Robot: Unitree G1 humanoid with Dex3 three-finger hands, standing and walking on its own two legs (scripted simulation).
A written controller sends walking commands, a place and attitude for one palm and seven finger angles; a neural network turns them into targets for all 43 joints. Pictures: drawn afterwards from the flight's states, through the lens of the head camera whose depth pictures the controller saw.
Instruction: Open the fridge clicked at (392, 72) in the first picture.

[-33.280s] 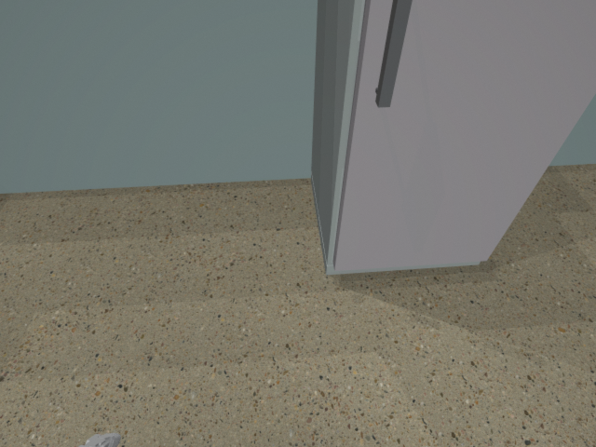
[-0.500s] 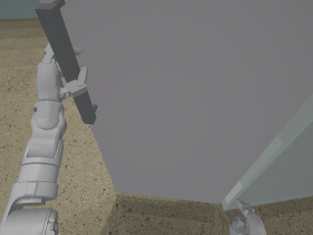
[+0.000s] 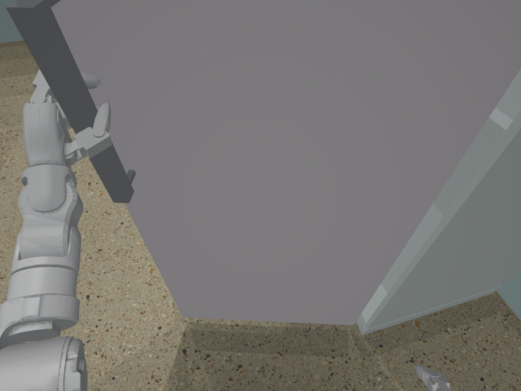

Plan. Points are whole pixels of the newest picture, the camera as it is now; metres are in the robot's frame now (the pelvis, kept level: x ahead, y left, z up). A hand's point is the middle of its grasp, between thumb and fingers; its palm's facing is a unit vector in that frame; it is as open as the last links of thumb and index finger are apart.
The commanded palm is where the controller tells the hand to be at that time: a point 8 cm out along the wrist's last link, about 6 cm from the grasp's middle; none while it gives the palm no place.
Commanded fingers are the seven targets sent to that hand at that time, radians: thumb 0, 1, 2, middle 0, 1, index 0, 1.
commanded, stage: stop walking and hold the door back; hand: left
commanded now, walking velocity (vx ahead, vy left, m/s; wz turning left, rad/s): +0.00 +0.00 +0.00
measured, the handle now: (94, 115) +0.45 +0.23 +0.21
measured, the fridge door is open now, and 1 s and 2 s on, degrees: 71 74 73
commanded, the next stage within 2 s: loosen the grip on the handle in 0.24 s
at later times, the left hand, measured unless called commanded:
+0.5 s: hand (92, 135) +0.39 +0.22 +0.22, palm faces +0.27 -0.95 -0.17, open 7.4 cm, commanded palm +0.35 +0.26 +0.21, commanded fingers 0.00 -0.19 0.38 -0.45 -1.40 -0.45 -1.40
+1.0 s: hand (87, 145) +0.38 +0.22 +0.21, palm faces +0.30 -0.94 -0.19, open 14.5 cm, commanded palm +0.34 +0.27 +0.21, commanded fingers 0.00 -0.55 0.20 -0.25 -1.15 -0.25 -1.15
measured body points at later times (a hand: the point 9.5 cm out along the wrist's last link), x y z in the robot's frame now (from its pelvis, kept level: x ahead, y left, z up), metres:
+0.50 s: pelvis -0.01 -0.01 +0.00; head -0.02 -0.01 +0.45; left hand +0.37 +0.27 +0.22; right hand +0.14 -0.26 -0.08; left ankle +0.05 +0.11 -0.73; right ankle +0.00 -0.14 -0.73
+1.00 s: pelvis +0.00 -0.03 +0.00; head +0.01 -0.03 +0.45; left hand +0.36 +0.27 +0.22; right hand +0.13 -0.28 -0.11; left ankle +0.05 +0.11 -0.73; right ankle +0.00 -0.14 -0.73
